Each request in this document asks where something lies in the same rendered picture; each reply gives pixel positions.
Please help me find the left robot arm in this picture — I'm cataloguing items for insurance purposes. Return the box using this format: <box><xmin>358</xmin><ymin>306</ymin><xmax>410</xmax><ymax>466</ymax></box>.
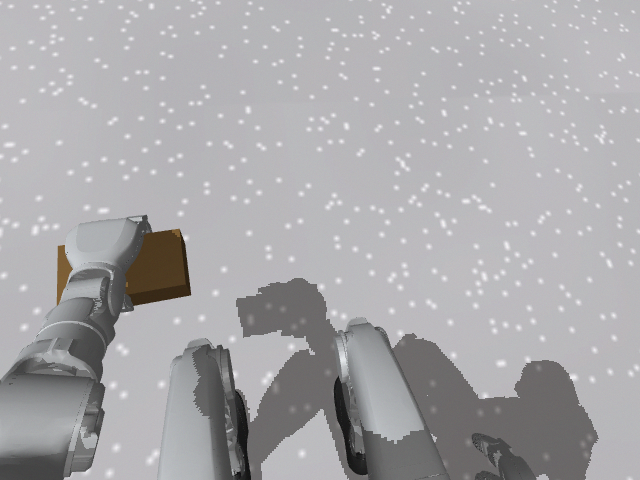
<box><xmin>0</xmin><ymin>262</ymin><xmax>126</xmax><ymax>480</ymax></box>

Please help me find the right robot hand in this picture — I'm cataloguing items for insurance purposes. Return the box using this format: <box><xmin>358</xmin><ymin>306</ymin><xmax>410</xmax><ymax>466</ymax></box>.
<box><xmin>472</xmin><ymin>433</ymin><xmax>537</xmax><ymax>480</ymax></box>

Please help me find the carton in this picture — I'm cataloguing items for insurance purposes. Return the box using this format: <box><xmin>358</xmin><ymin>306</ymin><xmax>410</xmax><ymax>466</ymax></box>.
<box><xmin>57</xmin><ymin>229</ymin><xmax>191</xmax><ymax>306</ymax></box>

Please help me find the left robot foot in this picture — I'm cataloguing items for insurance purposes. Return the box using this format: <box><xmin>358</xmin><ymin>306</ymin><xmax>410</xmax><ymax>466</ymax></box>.
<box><xmin>233</xmin><ymin>390</ymin><xmax>251</xmax><ymax>480</ymax></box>

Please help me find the left robot hand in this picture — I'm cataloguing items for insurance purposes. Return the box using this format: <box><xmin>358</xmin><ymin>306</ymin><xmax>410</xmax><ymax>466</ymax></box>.
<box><xmin>65</xmin><ymin>215</ymin><xmax>152</xmax><ymax>313</ymax></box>

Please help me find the right robot foot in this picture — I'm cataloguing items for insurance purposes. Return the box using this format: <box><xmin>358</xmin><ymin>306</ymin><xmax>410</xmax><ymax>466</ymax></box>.
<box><xmin>334</xmin><ymin>376</ymin><xmax>368</xmax><ymax>475</ymax></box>

